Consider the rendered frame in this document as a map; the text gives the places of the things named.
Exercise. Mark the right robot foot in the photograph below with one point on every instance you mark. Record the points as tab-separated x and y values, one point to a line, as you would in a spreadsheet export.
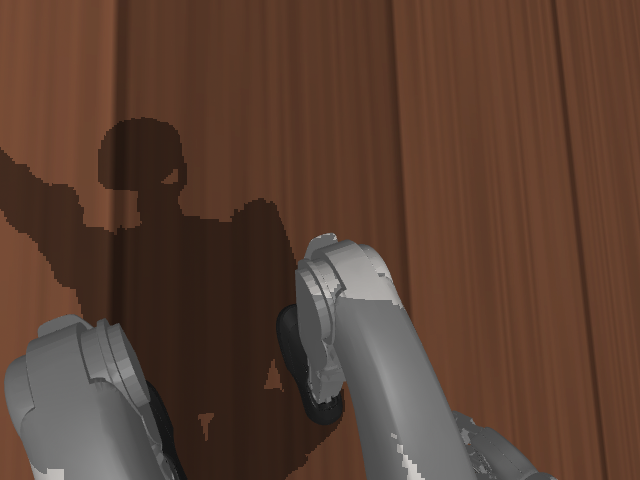
295	359

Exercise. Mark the left robot foot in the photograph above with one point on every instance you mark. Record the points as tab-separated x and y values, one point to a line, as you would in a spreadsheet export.
166	432

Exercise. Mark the right robot hand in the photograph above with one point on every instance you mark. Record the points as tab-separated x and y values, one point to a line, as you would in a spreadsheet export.
493	457

